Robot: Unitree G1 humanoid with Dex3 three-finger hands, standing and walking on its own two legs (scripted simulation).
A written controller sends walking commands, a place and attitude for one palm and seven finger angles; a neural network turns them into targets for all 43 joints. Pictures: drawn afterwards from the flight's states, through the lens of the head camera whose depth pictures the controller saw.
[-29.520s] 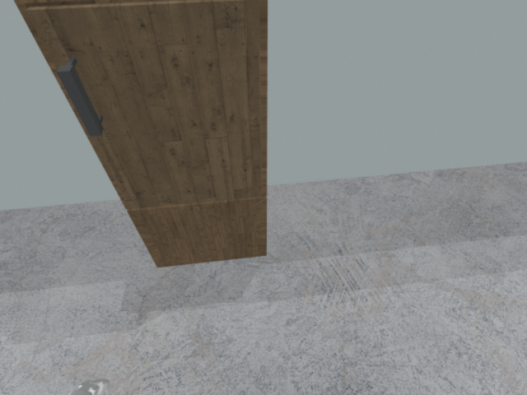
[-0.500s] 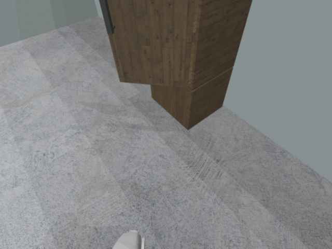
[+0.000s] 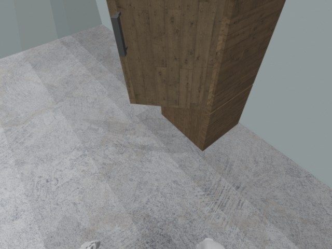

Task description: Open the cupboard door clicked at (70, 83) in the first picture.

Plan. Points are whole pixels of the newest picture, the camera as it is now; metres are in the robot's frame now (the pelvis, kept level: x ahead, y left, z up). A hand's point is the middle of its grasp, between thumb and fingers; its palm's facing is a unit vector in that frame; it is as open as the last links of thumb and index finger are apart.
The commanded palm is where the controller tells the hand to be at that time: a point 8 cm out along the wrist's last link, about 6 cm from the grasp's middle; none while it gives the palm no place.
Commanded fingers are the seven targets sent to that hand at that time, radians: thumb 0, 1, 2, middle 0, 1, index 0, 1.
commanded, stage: take the last steps up to it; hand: left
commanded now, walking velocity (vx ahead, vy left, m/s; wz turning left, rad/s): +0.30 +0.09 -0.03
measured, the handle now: (121, 34) +0.86 +0.23 +0.08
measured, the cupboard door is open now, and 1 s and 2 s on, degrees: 42 42 42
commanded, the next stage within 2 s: come to a stop and stand still in 0.42 s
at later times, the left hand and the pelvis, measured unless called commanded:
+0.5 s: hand (98, 248) +0.15 +0.21 -0.18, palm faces +0.10 -0.98 -0.18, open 7.3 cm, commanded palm none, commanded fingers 0.00 0.90 0.90 -0.20 -0.30 -0.20 -0.30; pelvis +0.20 +0.04 +0.00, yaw +1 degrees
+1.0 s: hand (106, 175) +0.36 +0.23 -0.17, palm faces -0.04 -0.97 -0.24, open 7.4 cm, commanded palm none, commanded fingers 0.00 0.90 0.90 -0.20 -0.30 -0.20 -0.30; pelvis +0.26 +0.04 +0.00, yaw -3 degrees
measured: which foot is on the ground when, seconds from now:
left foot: down 0.00-0.12, up 0.14-0.50, down 0.52-1.00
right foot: up 0.00-0.10, down 0.12-0.52, up 0.54-1.00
